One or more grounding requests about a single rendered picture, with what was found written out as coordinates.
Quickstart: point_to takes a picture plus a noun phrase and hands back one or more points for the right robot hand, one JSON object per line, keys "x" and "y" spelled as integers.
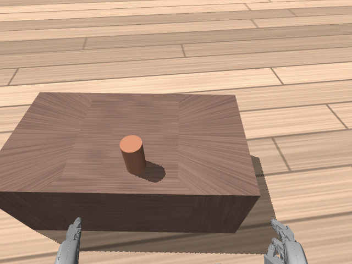
{"x": 291, "y": 251}

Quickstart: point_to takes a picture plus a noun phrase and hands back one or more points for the can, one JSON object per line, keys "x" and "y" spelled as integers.
{"x": 133, "y": 154}

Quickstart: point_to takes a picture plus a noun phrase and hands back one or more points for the left robot hand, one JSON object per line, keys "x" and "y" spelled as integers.
{"x": 68, "y": 252}

